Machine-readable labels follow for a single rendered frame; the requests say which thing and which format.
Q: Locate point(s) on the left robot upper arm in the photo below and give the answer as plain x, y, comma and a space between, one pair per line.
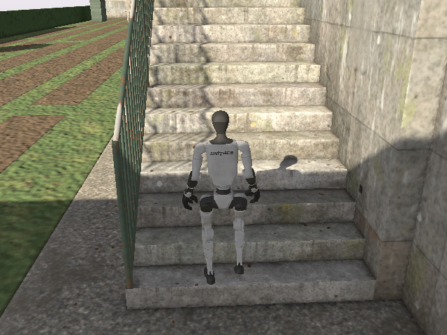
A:
199, 149

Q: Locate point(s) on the robot right forearm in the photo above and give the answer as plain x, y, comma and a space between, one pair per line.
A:
252, 183

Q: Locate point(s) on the right robot upper arm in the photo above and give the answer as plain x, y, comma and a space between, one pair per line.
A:
243, 146

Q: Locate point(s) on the left robot hand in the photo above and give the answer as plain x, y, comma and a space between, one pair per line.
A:
185, 201

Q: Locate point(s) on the right robot foot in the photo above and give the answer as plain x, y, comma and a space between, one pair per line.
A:
239, 269

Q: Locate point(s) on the robot left forearm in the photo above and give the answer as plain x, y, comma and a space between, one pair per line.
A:
190, 186

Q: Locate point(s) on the right robot hand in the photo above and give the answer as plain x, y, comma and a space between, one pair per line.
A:
256, 195

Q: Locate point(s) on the robot left thigh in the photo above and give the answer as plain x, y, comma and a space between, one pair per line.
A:
206, 209

